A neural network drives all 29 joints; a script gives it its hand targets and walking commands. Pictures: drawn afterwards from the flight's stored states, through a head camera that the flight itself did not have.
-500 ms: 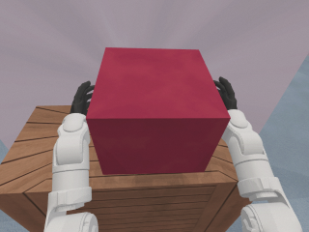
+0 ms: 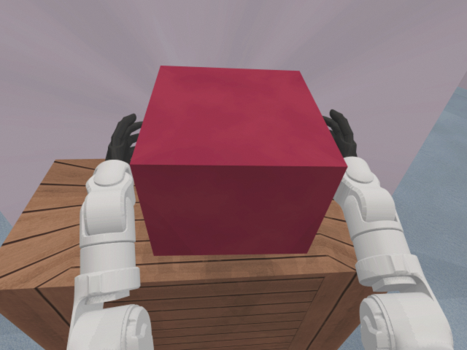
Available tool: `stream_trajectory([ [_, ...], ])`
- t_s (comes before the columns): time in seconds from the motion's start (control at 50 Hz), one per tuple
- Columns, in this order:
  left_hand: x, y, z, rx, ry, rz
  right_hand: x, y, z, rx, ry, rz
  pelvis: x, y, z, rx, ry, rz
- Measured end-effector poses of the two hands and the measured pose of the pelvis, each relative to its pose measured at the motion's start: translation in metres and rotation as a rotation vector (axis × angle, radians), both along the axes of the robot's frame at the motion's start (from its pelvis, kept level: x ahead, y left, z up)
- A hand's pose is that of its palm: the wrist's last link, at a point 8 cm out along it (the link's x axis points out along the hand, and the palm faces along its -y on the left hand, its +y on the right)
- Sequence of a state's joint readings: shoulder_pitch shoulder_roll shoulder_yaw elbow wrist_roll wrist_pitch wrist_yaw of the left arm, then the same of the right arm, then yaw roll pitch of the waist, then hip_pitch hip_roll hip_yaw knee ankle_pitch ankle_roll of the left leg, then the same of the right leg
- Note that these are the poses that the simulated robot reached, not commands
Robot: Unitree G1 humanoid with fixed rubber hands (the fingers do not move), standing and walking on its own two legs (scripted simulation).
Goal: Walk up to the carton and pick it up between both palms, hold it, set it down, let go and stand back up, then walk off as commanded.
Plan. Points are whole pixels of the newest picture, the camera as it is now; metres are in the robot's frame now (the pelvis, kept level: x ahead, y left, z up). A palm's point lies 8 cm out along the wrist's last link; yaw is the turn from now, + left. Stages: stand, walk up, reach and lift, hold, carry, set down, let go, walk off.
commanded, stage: hold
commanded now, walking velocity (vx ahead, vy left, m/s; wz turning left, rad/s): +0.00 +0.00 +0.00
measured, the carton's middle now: (231, 156) +0.41 +0.00 +0.15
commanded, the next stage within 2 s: none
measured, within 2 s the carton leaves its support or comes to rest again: neither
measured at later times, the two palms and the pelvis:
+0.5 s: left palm (122, 167) +0.35 +0.18 +0.18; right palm (340, 160) +0.36 -0.18 +0.18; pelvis +0.01 +0.00 +0.00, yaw +0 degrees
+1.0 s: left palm (122, 165) +0.35 +0.18 +0.18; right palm (341, 159) +0.36 -0.18 +0.19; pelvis +0.01 +0.00 +0.00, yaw +0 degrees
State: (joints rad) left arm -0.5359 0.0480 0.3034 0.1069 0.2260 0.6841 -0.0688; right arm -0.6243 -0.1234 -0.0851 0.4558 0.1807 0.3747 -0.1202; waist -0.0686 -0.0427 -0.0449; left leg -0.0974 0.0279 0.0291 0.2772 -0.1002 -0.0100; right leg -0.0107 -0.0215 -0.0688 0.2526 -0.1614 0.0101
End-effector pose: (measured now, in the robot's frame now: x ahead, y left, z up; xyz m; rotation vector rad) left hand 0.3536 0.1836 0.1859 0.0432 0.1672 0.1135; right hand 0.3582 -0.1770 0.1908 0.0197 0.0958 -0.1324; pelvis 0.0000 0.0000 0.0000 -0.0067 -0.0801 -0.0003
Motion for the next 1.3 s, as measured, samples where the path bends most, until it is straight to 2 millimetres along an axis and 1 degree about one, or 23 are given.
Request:
stream_trajectory([
  [0.22,0.003,-0.001,-0.005,0.009,0.001,-0.002,0.003,-0.001,-0.004,-0.006,-0.001,0.002,0.007,0.001,0.0,-0.002,0.002,-0.002],
  [0.48,-0.001,-0.001,-0.008,0.015,-0.002,0.005,0.002,-0.001,-0.007,0.002,-0.005,0.009,0.012,0.0,0.0,-0.001,-0.005,0.0],
  [0.9,-0.002,-0.001,-0.004,0.011,-0.002,0.005,0.001,-0.001,-0.005,0.009,-0.006,0.007,0.008,-0.003,0.0,0.0,-0.007,0.003],
  [1.3,0.0,0.0,-0.007,0.008,0.007,0.002,0.002,0.0,-0.006,0.004,0.001,0.005,0.006,-0.001,0.0,-0.002,-0.002,0.001],
])
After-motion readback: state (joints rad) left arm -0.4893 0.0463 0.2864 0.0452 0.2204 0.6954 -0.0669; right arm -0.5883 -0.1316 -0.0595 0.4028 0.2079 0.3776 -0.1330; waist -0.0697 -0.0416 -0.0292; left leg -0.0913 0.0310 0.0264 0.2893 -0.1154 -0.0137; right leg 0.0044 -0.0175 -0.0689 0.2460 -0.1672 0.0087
